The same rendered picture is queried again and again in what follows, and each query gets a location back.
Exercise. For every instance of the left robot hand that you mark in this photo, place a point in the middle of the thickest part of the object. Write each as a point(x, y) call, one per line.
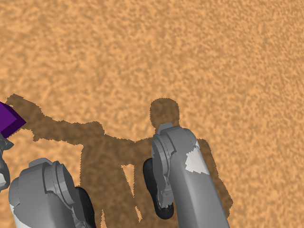
point(8, 144)

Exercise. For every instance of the cube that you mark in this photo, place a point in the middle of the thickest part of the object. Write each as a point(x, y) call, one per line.
point(10, 120)

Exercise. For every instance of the right robot foot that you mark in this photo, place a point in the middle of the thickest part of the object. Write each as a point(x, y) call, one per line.
point(163, 213)

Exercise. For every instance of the left robot arm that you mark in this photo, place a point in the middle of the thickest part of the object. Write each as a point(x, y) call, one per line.
point(4, 171)

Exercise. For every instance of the left robot foot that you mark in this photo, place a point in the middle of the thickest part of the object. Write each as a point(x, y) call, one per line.
point(87, 206)

